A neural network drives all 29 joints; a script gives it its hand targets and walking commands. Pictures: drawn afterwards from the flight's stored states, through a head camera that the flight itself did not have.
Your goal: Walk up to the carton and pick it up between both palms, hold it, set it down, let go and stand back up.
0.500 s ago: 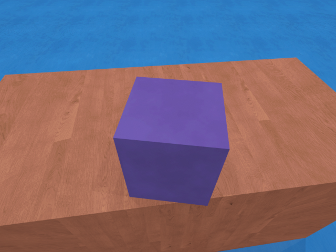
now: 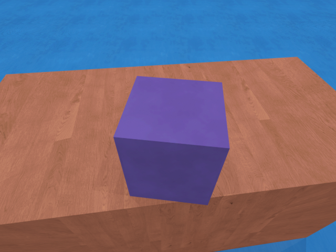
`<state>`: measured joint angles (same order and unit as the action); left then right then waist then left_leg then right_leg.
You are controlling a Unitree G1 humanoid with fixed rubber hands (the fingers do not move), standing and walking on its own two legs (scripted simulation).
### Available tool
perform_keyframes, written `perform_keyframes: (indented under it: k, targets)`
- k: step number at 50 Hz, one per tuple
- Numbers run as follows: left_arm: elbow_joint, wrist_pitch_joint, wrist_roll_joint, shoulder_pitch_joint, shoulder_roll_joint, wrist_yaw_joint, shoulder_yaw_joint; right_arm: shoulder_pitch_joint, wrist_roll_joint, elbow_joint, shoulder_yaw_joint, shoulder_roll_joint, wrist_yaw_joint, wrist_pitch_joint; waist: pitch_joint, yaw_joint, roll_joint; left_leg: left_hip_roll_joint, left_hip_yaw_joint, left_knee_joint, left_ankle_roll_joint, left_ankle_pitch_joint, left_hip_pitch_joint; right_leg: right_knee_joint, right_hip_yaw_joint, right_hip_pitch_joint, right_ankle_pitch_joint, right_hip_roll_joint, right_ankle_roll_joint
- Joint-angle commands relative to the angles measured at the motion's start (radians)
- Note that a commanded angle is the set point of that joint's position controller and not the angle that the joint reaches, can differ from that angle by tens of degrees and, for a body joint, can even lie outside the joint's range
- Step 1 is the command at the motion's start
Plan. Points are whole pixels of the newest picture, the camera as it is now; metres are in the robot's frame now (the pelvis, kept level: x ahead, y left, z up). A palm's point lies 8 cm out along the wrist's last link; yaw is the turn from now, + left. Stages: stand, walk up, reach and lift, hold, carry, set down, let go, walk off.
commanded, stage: stand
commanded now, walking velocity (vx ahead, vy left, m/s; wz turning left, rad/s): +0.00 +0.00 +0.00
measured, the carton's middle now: (173, 142) +0.38 +0.00 +0.06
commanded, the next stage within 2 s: walk up in 0.36 s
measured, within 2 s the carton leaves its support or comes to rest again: neither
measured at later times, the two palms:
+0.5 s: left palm out of the picture +0.05 +0.29 -0.12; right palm out of the picture +0.06 -0.29 -0.12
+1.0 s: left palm out of the picture +0.04 +0.29 -0.13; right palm out of the picture +0.07 -0.34 -0.12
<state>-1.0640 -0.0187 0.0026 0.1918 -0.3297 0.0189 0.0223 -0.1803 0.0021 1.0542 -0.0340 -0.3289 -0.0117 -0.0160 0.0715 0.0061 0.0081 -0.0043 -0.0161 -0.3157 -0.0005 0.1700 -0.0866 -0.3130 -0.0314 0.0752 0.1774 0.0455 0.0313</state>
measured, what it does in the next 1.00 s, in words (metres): stands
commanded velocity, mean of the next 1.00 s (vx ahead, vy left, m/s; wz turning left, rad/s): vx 0.00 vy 0.00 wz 0.00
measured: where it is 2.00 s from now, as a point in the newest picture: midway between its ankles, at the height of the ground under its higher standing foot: outside the picture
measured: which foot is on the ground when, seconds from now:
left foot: down 0.00-1.00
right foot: down 0.00-1.00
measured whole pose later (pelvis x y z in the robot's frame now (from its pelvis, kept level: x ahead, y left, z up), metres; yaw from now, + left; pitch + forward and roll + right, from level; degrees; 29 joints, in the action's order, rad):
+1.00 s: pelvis -0.03 -0.02 -0.02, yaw +7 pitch -2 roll -1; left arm -0.92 0.05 0.01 0.11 -0.37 -0.01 0.04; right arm -0.22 0.01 0.88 -0.06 -0.41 -0.03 0.01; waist 0.12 -0.01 0.02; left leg -0.01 0.06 -0.59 0.03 0.31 -0.25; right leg -0.57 -0.15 0.25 0.28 0.05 -0.01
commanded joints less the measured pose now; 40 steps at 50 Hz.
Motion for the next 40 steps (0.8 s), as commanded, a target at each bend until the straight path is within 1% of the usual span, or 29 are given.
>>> perform_keyframes:
  k: [1, 6, 7, 8, 9, 10, 11, 13, 14, 15, 16, 18, 20, 21, 22, 23, 25, 27, 28, 29, 30, 31, 32, 33, 36, 37, 38, 39, 40]
  targets:
    - [0.050, -0.016, 0.000, 0.005, -0.185, 0.006, 0.038, 0.005, -0.001, -0.051, -0.038, -0.200, -0.011, -0.020, -0.025, 0.000, -0.019, -0.136, 0.082, 0.071, 0.022, -0.075, -0.028, 0.058, 0.069, 0.016, -0.080, 0.108, -0.041]
    - [0.043, -0.018, 0.004, 0.010, -0.198, 0.010, 0.042, 0.010, 0.004, -0.054, -0.038, -0.182, -0.010, -0.019, -0.018, -0.001, 0.009, -0.136, 0.082, 0.067, 0.022, -0.109, -0.026, 0.047, 0.064, 0.017, -0.084, 0.109, -0.041]
    - [0.041, -0.016, 0.004, 0.012, -0.194, 0.012, 0.040, 0.009, -0.001, -0.053, -0.034, -0.177, -0.008, -0.020, -0.031, -0.003, 0.003, -0.139, 0.082, 0.070, 0.023, -0.106, -0.017, 0.049, 0.069, 0.023, -0.079, 0.109, -0.041]
    - [0.043, -0.018, 0.001, 0.012, -0.197, 0.011, 0.041, 0.021, 0.003, -0.052, -0.040, -0.193, -0.009, -0.019, -0.042, 0.005, -0.004, -0.139, 0.085, 0.067, 0.023, -0.122, -0.014, 0.057, 0.063, 0.010, -0.087, 0.107, -0.039]
    - [0.052, -0.016, 0.000, 0.004, -0.193, 0.008, 0.039, 0.010, -0.004, -0.055, -0.041, -0.205, -0.010, -0.021, -0.042, 0.001, -0.003, -0.138, 0.076, 0.062, 0.022, -0.120, -0.014, 0.045, 0.069, 0.008, -0.120, 0.113, -0.042]
    - [0.046, -0.016, 0.000, 0.012, -0.192, 0.007, 0.038, -0.002, -0.004, -0.050, -0.039, -0.193, -0.009, -0.022, -0.055, -0.007, -0.010, -0.138, 0.082, 0.063, 0.021, -0.127, 0.000, 0.047, 0.061, 0.014, -0.113, 0.108, -0.043]
    - [0.044, -0.016, 0.001, 0.007, -0.191, 0.010, 0.039, 0.010, -0.001, -0.052, -0.043, -0.207, -0.011, -0.021, -0.039, 0.001, -0.008, -0.135, 0.077, 0.058, 0.023, -0.118, -0.009, 0.056, 0.061, 0.018, -0.113, 0.105, -0.040]
    - [0.046, -0.017, 0.003, 0.004, -0.190, 0.010, 0.039, 0.010, 0.001, -0.049, -0.037, -0.184, -0.010, -0.017, -0.034, -0.003, -0.013, -0.138, 0.079, 0.064, 0.023, -0.111, -0.006, 0.052, 0.063, 0.028, -0.100, 0.105, -0.040]
    - [0.042, -0.016, 0.000, 0.006, -0.183, 0.011, 0.037, 0.017, 0.000, -0.053, -0.037, -0.190, -0.010, -0.014, -0.024, 0.002, 0.021, -0.132, 0.072, 0.066, 0.019, -0.101, -0.015, 0.057, 0.066, 0.030, -0.085, 0.105, -0.039]
    - [0.045, -0.015, 0.000, -0.004, -0.187, 0.010, 0.038, 0.010, -0.001, -0.048, -0.033, -0.179, -0.010, -0.014, -0.015, -0.004, 0.003, -0.135, 0.075, 0.068, 0.016, -0.105, -0.017, 0.060, 0.066, 0.031, -0.079, 0.107, -0.042]
    - [0.044, -0.015, 0.003, 0.006, -0.187, 0.008, 0.036, -0.001, -0.001, -0.046, -0.037, -0.188, -0.008, -0.016, -0.028, -0.005, 0.004, -0.131, 0.070, 0.067, 0.015, -0.084, -0.014, 0.057, 0.064, 0.022, -0.082, 0.106, -0.038]
    - [0.048, -0.013, -0.002, -0.002, -0.186, 0.010, 0.039, 0.008, 0.000, -0.046, -0.035, -0.192, -0.011, -0.017, -0.031, -0.002, -0.013, -0.136, 0.077, 0.072, 0.023, -0.079, -0.019, 0.061, 0.068, 0.015, -0.095, 0.107, -0.040]
    - [0.044, -0.016, 0.000, 0.003, -0.193, 0.009, 0.041, 0.008, 0.000, -0.052, -0.036, -0.186, -0.008, -0.020, -0.025, 0.002, -0.041, -0.137, 0.084, 0.073, 0.016, -0.096, -0.012, 0.067, 0.060, 0.024, -0.080, 0.103, -0.039]
    - [0.043, -0.019, 0.004, 0.003, -0.193, 0.009, 0.041, 0.008, 0.001, -0.046, -0.036, -0.195, -0.007, -0.019, -0.025, -0.004, -0.007, -0.139, 0.072, 0.065, 0.021, -0.092, -0.010, 0.071, 0.069, 0.026, -0.090, 0.106, -0.042]
    - [0.044, -0.017, 0.003, 0.010, -0.198, 0.006, 0.043, 0.005, 0.004, -0.048, -0.037, -0.201, -0.009, -0.018, -0.038, -0.005, 0.008, -0.132, 0.071, 0.063, 0.018, -0.093, -0.012, 0.064, 0.066, 0.012, -0.081, 0.104, -0.042]
    - [0.046, -0.020, 0.002, 0.005, -0.199, 0.009, 0.044, 0.010, 0.002, -0.050, -0.035, -0.190, -0.009, -0.019, -0.025, -0.006, -0.010, -0.135, 0.072, 0.067, 0.019, -0.093, -0.021, 0.063, 0.067, 0.013, -0.094, 0.105, -0.041]
    - [0.043, -0.022, -0.001, 0.008, -0.201, 0.007, 0.044, 0.019, 0.005, -0.049, -0.034, -0.195, -0.008, -0.020, -0.028, 0.005, 0.008, -0.135, 0.075, 0.070, 0.020, -0.114, -0.028, 0.055, 0.065, 0.006, -0.101, 0.110, -0.044]
    - [0.043, -0.021, 0.001, 0.018, -0.183, 0.009, 0.039, 0.014, -0.003, -0.049, -0.036, -0.195, -0.008, -0.022, -0.046, 0.005, -0.007, -0.137, 0.074, 0.066, 0.024, -0.115, -0.021, 0.048, 0.064, -0.007, -0.127, 0.110, -0.043]
    - [0.063, -0.005, -0.009, -0.048, -0.229, 0.003, 0.061, 0.013, -0.010, -0.076, -0.044, -0.252, -0.017, -0.018, 0.015, 0.000, -0.061, -0.136, 0.145, 0.024, 0.039, -0.247, -0.086, -0.022, 0.021, 0.028, -0.137, 0.080, -0.037]
    - [0.065, 0.002, -0.011, -0.034, -0.221, 0.000, 0.060, -0.001, -0.011, -0.079, -0.048, -0.262, -0.022, -0.021, -0.021, 0.002, -0.030, -0.154, 0.137, 0.002, 0.049, -0.311, -0.068, -0.040, 0.032, 0.021, -0.148, 0.082, -0.036]
    - [0.066, 0.003, -0.010, -0.010, -0.218, 0.001, 0.060, -0.001, -0.010, -0.090, -0.052, -0.259, -0.027, -0.022, -0.051, 0.007, -0.006, -0.160, 0.136, -0.008, 0.058, -0.338, -0.048, -0.053, 0.036, 0.024, -0.159, 0.085, -0.040]
    - [0.072, 0.007, -0.006, -0.011, -0.226, 0.001, 0.062, -0.011, -0.010, -0.098, -0.055, -0.257, -0.027, -0.019, -0.066, 0.000, 0.011, -0.161, 0.145, -0.021, 0.065, -0.346, -0.047, -0.076, 0.025, 0.036, -0.144, 0.080, -0.037]
    - [0.080, 0.013, -0.004, -0.015, -0.221, 0.002, 0.062, -0.022, -0.006, -0.108, -0.058, -0.265, -0.028, -0.016, -0.077, -0.009, 0.020, -0.175, 0.180, -0.027, 0.087, -0.344, -0.049, -0.104, 0.026, 0.043, -0.130, 0.074, -0.039]
    - [0.086, 0.016, -0.002, -0.019, -0.213, 0.000, 0.059, -0.021, -0.011, -0.117, -0.060, -0.268, -0.030, -0.013, -0.088, -0.009, 0.018, -0.186, 0.189, -0.025, 0.098, -0.324, -0.059, -0.113, 0.029, 0.044, -0.098, 0.067, -0.038]
    - [0.110, 0.028, 0.005, -0.017, -0.227, -0.006, 0.066, -0.014, 0.001, -0.156, -0.071, -0.286, -0.032, -0.001, -0.081, -0.015, 0.085, -0.208, 0.246, -0.024, 0.139, -0.230, -0.127, -0.173, 0.036, 0.058, -0.009, 0.049, -0.047]
    - [0.110, 0.030, 0.009, -0.006, -0.219, -0.008, 0.064, 0.006, 0.003, -0.169, -0.074, -0.292, -0.031, 0.003, -0.073, -0.004, 0.077, -0.201, 0.246, -0.030, 0.137, -0.201, -0.148, -0.165, 0.033, 0.052, -0.014, 0.048, -0.052]
    - [0.118, 0.030, 0.007, -0.005, -0.236, -0.009, 0.067, 0.008, -0.002, -0.181, -0.071, -0.287, -0.032, 0.006, -0.073, -0.002, 0.062, -0.183, 0.230, -0.043, 0.122, -0.161, -0.194, -0.144, 0.045, 0.016, -0.030, 0.058, -0.060]
    - [0.129, 0.031, 0.008, -0.011, -0.251, -0.012, 0.072, 0.011, -0.002, -0.188, -0.070, -0.286, -0.029, 0.010, -0.081, 0.004, 0.058, -0.152, 0.204, -0.067, 0.095, -0.123, -0.213, -0.118, 0.055, 0.004, -0.046, 0.075, -0.077]
    - [0.135, 0.031, 0.008, -0.007, -0.270, -0.014, 0.079, 0.014, -0.004, -0.196, -0.069, -0.276, -0.028, 0.013, -0.091, 0.008, 0.021, -0.112, 0.173, -0.109, 0.070, -0.057, -0.218, -0.083, 0.074, 0.008, -0.027, 0.103, -0.096]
